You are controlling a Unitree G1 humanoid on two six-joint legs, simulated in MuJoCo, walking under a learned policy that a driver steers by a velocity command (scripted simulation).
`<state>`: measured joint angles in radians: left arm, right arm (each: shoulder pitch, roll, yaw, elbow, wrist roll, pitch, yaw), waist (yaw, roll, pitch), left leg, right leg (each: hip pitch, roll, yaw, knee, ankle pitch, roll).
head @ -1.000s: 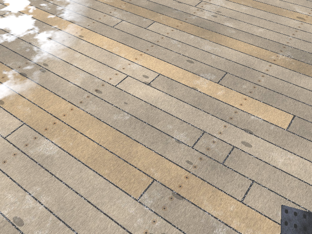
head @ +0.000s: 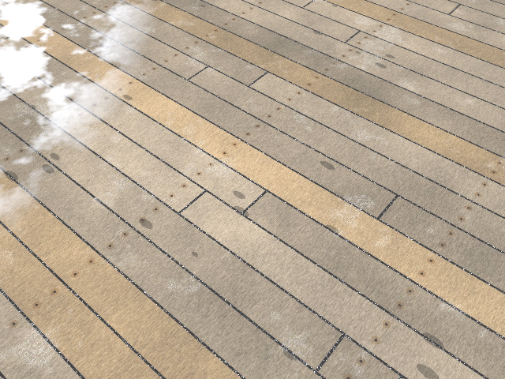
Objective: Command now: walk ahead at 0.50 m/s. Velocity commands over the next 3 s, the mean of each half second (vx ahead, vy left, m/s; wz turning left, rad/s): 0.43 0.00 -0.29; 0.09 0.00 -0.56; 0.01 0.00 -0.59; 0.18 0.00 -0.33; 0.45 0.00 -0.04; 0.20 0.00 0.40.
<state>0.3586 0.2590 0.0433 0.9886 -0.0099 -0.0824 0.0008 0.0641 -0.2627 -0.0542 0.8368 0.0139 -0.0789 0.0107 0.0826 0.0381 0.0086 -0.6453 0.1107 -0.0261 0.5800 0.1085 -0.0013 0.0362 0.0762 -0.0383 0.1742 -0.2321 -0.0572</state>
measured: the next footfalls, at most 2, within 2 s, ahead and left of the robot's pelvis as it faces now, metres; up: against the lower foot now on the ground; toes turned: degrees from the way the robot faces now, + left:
left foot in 0.14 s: +0.27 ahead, +0.15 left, +0.00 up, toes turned +1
right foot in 0.60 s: +0.47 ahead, -0.11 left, +0.00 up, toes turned -16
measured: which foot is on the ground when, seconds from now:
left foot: up 0.00-0.12, down 0.14-0.60, up 0.62-1.00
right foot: down 0.00-0.14, up 0.16-0.58, down 0.60-1.00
